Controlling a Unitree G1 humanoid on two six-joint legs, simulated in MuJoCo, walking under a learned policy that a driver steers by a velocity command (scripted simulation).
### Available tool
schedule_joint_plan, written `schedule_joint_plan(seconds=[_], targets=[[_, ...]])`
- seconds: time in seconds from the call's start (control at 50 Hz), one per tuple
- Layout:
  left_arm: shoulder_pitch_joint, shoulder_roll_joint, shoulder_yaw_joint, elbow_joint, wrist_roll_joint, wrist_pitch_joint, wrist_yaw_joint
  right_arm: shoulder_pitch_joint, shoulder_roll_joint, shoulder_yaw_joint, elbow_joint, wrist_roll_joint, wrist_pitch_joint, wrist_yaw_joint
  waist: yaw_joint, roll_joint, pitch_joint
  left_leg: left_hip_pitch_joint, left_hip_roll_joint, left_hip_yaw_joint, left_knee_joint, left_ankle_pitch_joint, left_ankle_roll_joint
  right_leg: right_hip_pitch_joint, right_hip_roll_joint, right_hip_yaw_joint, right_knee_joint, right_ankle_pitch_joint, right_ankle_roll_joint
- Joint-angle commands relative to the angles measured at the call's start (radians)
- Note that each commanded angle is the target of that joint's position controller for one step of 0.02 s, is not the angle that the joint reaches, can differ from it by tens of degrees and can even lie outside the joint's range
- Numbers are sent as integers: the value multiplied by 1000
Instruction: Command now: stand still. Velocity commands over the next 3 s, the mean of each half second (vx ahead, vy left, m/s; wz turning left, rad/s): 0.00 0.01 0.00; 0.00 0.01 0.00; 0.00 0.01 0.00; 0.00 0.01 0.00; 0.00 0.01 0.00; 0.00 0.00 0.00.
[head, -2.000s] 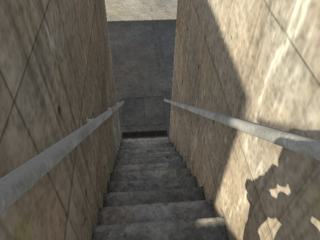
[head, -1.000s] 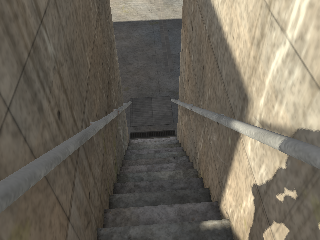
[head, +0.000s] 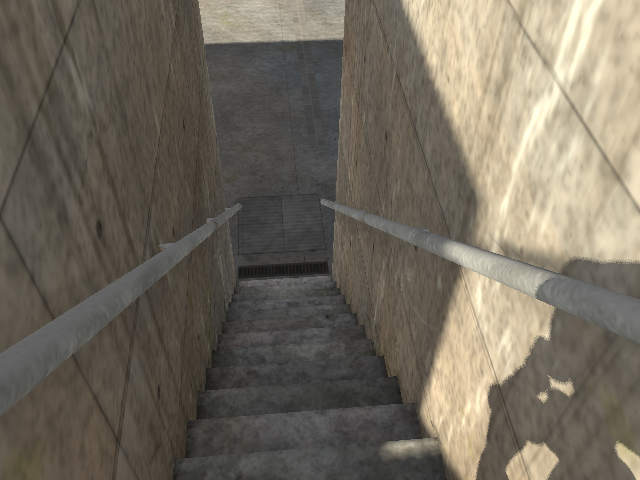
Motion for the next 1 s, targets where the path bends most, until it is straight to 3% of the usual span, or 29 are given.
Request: schedule_joint_plan(seconds=[0.02,0.56,1.0], targets=[[50,36,-1,-14,0,-9,-2,27,-79,-13,-25,0,-4,-2,-3,-8,30,-29,175,-143,-18,161,18,-8,-154,129,-6,161,-23],[59,39,4,0,3,9,2,28,-81,-10,-42,-2,-26,10,-8,8,39,-43,180,-152,-16,135,14,-13,-142,125,-5,133,-26],[57,34,2,-6,2,-2,-3,27,-82,-12,-44,-2,-17,6,-4,0,37,-39,174,-146,-16,135,13,-12,-147,130,-9,139,-27]])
